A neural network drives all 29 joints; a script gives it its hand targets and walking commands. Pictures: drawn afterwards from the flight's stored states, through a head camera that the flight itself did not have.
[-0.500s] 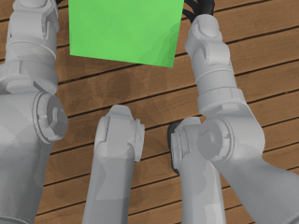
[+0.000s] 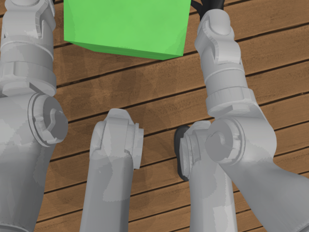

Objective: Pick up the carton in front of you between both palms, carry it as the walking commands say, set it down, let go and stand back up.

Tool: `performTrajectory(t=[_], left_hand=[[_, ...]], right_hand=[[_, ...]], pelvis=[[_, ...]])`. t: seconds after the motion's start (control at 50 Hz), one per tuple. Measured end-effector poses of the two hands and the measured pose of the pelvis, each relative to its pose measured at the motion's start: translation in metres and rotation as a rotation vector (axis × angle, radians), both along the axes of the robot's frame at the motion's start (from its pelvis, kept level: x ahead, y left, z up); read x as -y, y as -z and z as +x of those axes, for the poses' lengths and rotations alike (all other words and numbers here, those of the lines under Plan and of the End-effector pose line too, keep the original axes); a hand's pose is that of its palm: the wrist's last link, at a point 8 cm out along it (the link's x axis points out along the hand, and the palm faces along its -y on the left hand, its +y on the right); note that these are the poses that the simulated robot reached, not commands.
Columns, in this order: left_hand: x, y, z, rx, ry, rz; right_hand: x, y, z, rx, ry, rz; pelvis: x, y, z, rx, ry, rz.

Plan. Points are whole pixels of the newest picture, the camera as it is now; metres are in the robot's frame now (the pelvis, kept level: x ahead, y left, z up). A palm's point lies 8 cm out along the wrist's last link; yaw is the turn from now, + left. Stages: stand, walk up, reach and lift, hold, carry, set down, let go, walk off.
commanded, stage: set down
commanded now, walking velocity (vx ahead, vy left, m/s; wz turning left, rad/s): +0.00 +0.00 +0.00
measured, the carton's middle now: (131, 7) +0.53 +0.14 -0.26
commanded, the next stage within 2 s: let go in 1.52 s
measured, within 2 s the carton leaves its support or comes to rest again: neither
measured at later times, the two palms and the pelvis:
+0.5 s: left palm (17, 13) +0.46 +0.34 -0.19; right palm (223, 24) +0.52 -0.06 -0.18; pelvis -0.02 +0.00 -0.01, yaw +1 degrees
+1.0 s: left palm out of the picture +0.48 +0.34 -0.02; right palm out of the picture +0.52 -0.04 -0.02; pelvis -0.01 +0.00 +0.09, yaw +3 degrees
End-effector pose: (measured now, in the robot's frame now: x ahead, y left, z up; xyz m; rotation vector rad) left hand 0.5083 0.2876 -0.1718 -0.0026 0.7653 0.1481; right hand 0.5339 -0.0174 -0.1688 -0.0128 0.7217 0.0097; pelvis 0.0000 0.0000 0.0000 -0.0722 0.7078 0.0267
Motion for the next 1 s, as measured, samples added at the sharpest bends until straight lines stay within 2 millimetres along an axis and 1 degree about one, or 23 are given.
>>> performTrajectory(t=[0.08, 0.22, 0.24, 0.28, 0.36, 0.4, 0.42, 0.46, 0.52, 0.58, 0.64, 0.7, 0.76, 0.88, 1.0], left_hand=[[-0.001, 0.002, 0.0, 0.01, 0.004, -0.006], [-0.002, 0.004, -0.002, 0.021, 0.005, -0.004], [-0.002, 0.007, -0.005, 0.012, 0.009, -0.003], [-0.005, 0.019, -0.018, -0.025, 0.0, 0.011], [-0.024, 0.039, -0.051, -0.057, -0.088, 0.035], [-0.035, 0.042, -0.06, -0.044, -0.113, 0.044], [-0.039, 0.04, -0.061, -0.03, -0.117, 0.049], [-0.047, 0.033, -0.058, 0.003, -0.116, 0.054], [-0.054, 0.015, -0.047, 0.053, -0.106, 0.049], [-0.054, -0.006, -0.036, 0.091, -0.092, 0.037], [-0.052, -0.027, -0.03, 0.116, -0.075, 0.035], [-0.051, -0.051, -0.029, 0.122, -0.066, 0.041], [-0.053, -0.073, -0.032, 0.107, -0.068, 0.05], [-0.055, -0.115, -0.033, 0.091, -0.067, 0.061], [-0.056, -0.148, -0.031, 0.096, -0.065, 0.062]], right_hand=[[0.001, 0.003, -0.001, 0.014, -0.001, 0.011], [0.003, 0.004, -0.002, 0.026, -0.028, -0.011], [0.005, 0.006, -0.004, 0.015, -0.048, -0.025], [0.01, 0.014, -0.011, -0.023, -0.074, -0.055], [0.031, 0.025, -0.021, -0.064, -0.05, -0.087], [0.039, 0.026, -0.021, -0.061, -0.037, -0.091], [0.042, 0.025, -0.02, -0.055, -0.033, -0.092], [0.043, 0.021, -0.018, -0.039, -0.029, -0.088], [0.037, 0.011, -0.015, -0.012, -0.027, -0.079], [0.027, -0.004, -0.012, 0.018, -0.024, -0.072], [0.017, -0.023, -0.011, 0.049, -0.02, -0.07], [0.009, -0.046, -0.013, 0.064, -0.013, -0.076], [0.007, -0.069, -0.014, 0.06, -0.002, -0.086], [0.013, -0.111, -0.011, 0.058, 0.015, -0.093], [0.018, -0.145, -0.011, 0.066, 0.02, -0.089]], pelvis=[[-0.001, 0.002, 0.002, -0.001, 0.0, -0.003], [0.0, 0.007, -0.002, 0.036, -0.007, -0.004], [0.0, 0.007, -0.003, 0.044, -0.01, -0.005], [0.0, 0.008, -0.005, 0.056, -0.015, -0.008], [0.001, 0.01, -0.009, 0.077, -0.016, -0.005], [0.002, 0.011, -0.013, 0.096, -0.016, -0.002], [0.003, 0.012, -0.015, 0.106, -0.017, 0.0], [0.004, 0.014, -0.019, 0.126, -0.018, 0.004], [0.005, 0.015, -0.024, 0.15, -0.024, 0.006], [0.005, 0.013, -0.028, 0.159, -0.034, 0.005], [0.005, 0.005, -0.029, 0.158, -0.045, 0.002], [0.006, -0.009, -0.028, 0.143, -0.054, -0.001], [0.006, -0.028, -0.026, 0.113, -0.062, -0.006], [0.004, -0.062, -0.019, 0.043, -0.072, -0.017], [0.002, -0.092, -0.013, -0.002, -0.073, -0.02]])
